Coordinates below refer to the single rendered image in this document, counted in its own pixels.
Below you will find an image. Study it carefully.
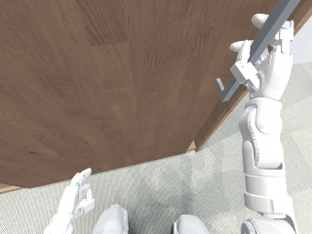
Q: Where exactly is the robot left forearm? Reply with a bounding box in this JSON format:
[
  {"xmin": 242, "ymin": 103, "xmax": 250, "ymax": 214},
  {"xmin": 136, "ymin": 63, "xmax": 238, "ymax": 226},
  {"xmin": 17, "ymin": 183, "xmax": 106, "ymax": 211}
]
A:
[{"xmin": 43, "ymin": 212, "xmax": 75, "ymax": 234}]

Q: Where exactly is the handle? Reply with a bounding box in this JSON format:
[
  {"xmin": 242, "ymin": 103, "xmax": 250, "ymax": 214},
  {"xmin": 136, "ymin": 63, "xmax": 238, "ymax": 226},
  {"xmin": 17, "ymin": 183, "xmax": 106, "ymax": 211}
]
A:
[{"xmin": 215, "ymin": 0, "xmax": 300, "ymax": 102}]

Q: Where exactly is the robot right forearm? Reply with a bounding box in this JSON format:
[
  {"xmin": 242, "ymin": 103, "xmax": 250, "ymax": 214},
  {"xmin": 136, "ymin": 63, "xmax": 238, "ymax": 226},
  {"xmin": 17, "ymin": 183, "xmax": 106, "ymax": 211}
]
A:
[{"xmin": 238, "ymin": 97, "xmax": 299, "ymax": 234}]

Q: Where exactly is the robot right upper arm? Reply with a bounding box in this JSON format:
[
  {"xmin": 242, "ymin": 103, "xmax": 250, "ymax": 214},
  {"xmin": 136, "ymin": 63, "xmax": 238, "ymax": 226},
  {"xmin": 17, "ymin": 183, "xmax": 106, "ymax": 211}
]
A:
[{"xmin": 241, "ymin": 218, "xmax": 295, "ymax": 234}]

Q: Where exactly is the right robot thigh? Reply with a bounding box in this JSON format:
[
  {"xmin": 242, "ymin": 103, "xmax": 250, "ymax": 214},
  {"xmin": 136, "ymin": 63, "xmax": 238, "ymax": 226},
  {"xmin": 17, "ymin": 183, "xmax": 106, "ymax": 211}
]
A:
[{"xmin": 173, "ymin": 214, "xmax": 210, "ymax": 234}]

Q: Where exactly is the right robot hand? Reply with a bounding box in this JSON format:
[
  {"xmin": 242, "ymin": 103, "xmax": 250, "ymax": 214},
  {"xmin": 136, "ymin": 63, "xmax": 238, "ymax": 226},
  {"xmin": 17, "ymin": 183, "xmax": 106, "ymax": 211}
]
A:
[{"xmin": 229, "ymin": 14, "xmax": 294, "ymax": 101}]

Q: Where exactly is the robot thigh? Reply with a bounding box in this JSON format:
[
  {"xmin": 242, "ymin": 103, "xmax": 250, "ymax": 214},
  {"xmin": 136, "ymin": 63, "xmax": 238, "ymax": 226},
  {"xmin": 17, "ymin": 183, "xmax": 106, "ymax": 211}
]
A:
[
  {"xmin": 92, "ymin": 207, "xmax": 129, "ymax": 234},
  {"xmin": 173, "ymin": 214, "xmax": 210, "ymax": 234}
]

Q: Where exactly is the left robot hand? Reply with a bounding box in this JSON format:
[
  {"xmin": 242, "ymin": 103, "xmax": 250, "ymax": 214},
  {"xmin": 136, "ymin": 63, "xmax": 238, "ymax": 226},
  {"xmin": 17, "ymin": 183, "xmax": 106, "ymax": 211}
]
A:
[{"xmin": 57, "ymin": 168, "xmax": 95, "ymax": 219}]

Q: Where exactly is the left robot thigh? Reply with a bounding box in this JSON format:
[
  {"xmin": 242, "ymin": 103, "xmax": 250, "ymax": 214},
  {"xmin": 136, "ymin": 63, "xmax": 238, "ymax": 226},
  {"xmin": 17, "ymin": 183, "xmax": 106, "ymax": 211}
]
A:
[{"xmin": 92, "ymin": 207, "xmax": 129, "ymax": 234}]

